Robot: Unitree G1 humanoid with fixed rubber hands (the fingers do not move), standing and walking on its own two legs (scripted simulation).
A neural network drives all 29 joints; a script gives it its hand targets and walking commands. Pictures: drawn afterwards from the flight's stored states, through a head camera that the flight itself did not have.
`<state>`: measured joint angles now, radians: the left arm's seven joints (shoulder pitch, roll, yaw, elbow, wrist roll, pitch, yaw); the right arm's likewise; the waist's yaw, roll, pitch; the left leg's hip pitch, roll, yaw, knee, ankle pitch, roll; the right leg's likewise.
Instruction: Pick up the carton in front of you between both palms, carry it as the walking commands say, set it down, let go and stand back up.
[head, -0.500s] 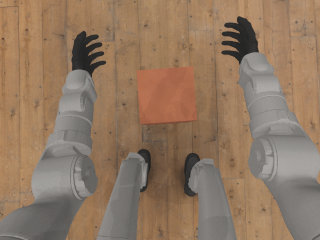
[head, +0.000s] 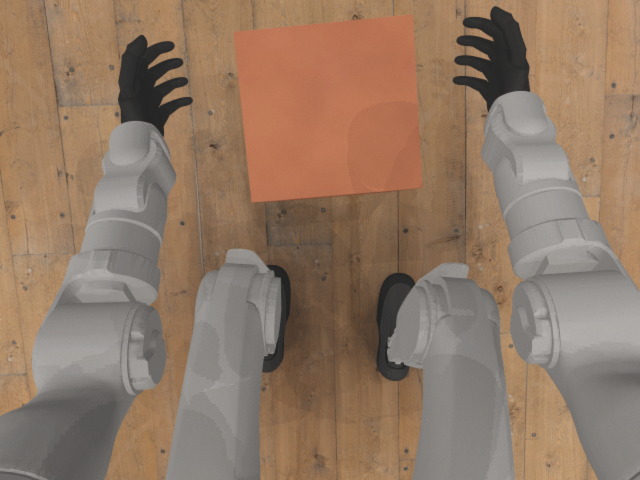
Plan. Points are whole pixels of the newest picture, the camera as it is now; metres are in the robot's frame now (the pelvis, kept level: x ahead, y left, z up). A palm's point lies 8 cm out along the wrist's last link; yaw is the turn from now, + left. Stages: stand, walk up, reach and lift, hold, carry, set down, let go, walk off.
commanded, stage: reach and lift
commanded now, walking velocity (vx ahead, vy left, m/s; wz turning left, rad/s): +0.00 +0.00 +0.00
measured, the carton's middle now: (329, 130) +0.49 +0.03 -0.32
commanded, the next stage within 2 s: none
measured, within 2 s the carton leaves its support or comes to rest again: leaves its support in 1.12 s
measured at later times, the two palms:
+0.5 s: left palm (183, 123) +0.48 +0.22 -0.25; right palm (461, 94) +0.53 -0.14 -0.24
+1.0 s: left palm (209, 113) +0.49 +0.18 -0.23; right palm (440, 100) +0.52 -0.11 -0.24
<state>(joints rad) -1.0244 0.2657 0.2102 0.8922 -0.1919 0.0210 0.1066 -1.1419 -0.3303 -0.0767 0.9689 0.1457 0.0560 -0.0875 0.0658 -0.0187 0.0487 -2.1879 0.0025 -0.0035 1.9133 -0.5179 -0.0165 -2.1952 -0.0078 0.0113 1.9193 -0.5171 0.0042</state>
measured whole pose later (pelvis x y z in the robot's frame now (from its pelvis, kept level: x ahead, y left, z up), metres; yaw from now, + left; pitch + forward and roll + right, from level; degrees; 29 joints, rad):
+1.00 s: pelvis -0.02 +0.00 -0.07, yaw +0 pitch +39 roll +1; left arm -1.36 0.23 0.14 1.19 -0.23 -0.03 0.17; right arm -1.44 -0.29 -0.01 1.26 0.17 0.00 -0.13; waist 0.07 -0.01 0.26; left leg -2.30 -0.01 -0.01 2.12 -0.50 -0.02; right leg -2.31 0.00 0.02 2.13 -0.50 0.01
